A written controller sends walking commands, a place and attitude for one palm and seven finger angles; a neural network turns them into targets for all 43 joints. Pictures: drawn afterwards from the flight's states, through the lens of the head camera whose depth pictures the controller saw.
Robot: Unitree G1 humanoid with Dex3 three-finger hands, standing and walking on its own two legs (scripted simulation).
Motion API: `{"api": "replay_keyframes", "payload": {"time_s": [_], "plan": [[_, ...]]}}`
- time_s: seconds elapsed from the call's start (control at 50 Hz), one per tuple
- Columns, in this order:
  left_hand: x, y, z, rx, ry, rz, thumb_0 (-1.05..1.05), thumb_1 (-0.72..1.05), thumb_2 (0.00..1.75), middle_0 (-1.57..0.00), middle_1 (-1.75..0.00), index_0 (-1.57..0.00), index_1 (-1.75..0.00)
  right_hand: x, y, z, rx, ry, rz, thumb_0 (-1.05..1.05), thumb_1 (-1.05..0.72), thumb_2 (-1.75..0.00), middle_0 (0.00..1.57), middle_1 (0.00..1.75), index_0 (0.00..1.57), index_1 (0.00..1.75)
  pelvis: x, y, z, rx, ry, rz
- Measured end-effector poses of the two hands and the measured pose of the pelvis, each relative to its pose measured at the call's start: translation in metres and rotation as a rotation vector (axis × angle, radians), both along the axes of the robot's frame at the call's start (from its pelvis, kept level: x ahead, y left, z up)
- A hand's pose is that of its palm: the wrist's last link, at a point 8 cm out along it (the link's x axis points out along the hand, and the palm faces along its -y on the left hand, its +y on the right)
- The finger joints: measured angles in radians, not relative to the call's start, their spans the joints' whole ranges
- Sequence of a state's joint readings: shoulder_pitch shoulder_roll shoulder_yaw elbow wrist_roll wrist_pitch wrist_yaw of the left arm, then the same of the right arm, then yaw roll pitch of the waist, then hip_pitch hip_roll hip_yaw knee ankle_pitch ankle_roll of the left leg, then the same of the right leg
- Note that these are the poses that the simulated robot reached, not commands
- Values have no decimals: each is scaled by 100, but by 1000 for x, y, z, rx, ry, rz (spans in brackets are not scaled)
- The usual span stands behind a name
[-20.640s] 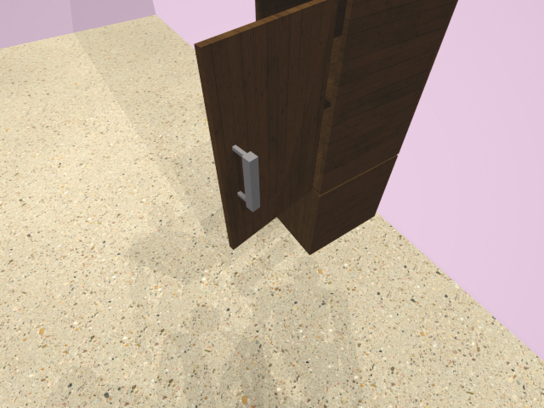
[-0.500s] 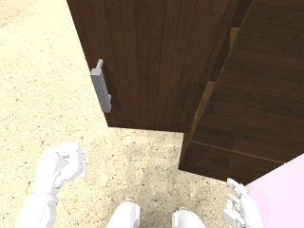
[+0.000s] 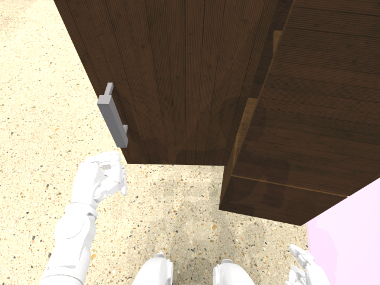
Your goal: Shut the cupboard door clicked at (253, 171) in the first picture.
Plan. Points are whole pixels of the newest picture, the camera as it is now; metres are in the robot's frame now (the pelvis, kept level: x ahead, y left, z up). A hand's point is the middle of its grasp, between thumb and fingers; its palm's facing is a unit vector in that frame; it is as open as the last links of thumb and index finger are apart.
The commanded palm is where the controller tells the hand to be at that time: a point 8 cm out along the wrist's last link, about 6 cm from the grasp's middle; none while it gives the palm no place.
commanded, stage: bring the fist close to the handle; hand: left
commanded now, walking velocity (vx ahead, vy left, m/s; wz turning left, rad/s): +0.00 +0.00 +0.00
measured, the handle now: (116, 117) +0.48 +0.19 +0.04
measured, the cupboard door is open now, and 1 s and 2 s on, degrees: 100 100 82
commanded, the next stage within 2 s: push the door shut along its arc in 0.72 s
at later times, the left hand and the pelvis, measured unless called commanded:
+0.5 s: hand (130, 147) +0.39 +0.15 +0.05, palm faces +0.02 -1.00 -0.03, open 3.1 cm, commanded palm +0.36 +0.20 +0.04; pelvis +0.00 +0.00 +0.00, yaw -1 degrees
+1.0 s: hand (130, 148) +0.39 +0.15 +0.04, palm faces -0.04 -1.00 -0.05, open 3.1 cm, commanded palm +0.38 +0.20 +0.04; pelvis -0.01 +0.00 +0.00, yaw +0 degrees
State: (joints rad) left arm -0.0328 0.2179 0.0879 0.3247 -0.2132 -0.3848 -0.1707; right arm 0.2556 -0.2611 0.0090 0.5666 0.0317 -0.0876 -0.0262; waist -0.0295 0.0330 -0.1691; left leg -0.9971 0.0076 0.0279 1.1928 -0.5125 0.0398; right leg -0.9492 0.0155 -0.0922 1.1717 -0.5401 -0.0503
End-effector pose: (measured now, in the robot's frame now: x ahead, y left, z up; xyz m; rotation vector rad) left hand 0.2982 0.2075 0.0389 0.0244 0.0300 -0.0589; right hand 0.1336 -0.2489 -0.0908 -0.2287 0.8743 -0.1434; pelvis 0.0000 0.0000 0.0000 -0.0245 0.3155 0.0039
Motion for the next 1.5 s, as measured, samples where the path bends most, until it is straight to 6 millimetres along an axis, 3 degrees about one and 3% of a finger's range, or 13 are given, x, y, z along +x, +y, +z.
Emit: {"api": "replay_keyframes", "payload": {"time_s": [0.08, 0.24, 0.4, 0.52, 0.62, 0.76, 0.86, 1.02, 1.28, 1.5], "plan": [[14, -3, -3, -10, -12, 27, 1, 90, 90, -130, -150, -130, -150, -1, 0, -1, -8, 10, -4, 1, -90, -90, 21, 30, 20, 30, -1, 0, -1, 2, 4, -2], [47, -6, 14, 14, -87, 39, 1, 90, 90, -130, -150, -130, -150, -7, 2, -8, 12, 49, -6, 1, -90, -90, 21, 30, 20, 30, -2, 1, -2, 2, 16, -5], [67, -12, -1, -14, 3, 55, 1, 90, 90, -130, -150, -130, -150, -26, 2, -9, 16, 111, -35, 1, -90, -90, 21, 30, 20, 30, -3, 1, 2, 8, 20, -13], [69, -8, 9, 9, -81, 70, 1, 90, 90, -130, -150, -130, -150, -41, -3, -12, 13, 158, -52, 1, -90, -90, 21, 30, 20, 30, -1, 1, 1, 10, 27, -20], [63, -9, 4, 18, -28, 45, 1, 90, 90, -130, -150, -130, -150, -46, -5, -12, 20, 180, -64, 1, -90, -90, 21, 30, 20, 30, -1, 2, 4, 10, 17, -19], [59, -10, 1, -7, -40, 72, 1, 90, 90, -130, -150, -130, -150, -42, -6, -9, 1, 165, -57, 1, -90, -90, 21, 30, 20, 30, -5, 0, 4, 11, 14, -15], [65, -6, 7, 10, -89, 70, 1, 90, 90, -130, -150, -130, -150, -36, -7, -10, -4, 148, -48, 1, -90, -90, 21, 30, 20, 30, -7, 0, 1, 8, 18, -13], [79, -5, 1, 17, -15, 14, 1, 90, 90, -130, -150, -130, -150, -36, -5, -11, -4, 146, -52, 0, -90, -90, 21, 30, 20, 30, -9, 1, 0, 3, 20, -8], [115, 0, 4, 24, -26, -38, 1, 90, 90, -132, -150, -130, -150, -75, -7, -25, -19, 256, -89, 0, -90, -90, 21, 30, 20, 30, -14, 5, -8, -7, 52, -2], [147, -13, 5, 22, -15, -108, 1, 90, 90, -130, -150, -130, -150, -112, -9, -28, -34, 341, -132, 0, -90, -90, 21, 30, 20, 30, -17, 9, -14, -17, 85, -3]]}}
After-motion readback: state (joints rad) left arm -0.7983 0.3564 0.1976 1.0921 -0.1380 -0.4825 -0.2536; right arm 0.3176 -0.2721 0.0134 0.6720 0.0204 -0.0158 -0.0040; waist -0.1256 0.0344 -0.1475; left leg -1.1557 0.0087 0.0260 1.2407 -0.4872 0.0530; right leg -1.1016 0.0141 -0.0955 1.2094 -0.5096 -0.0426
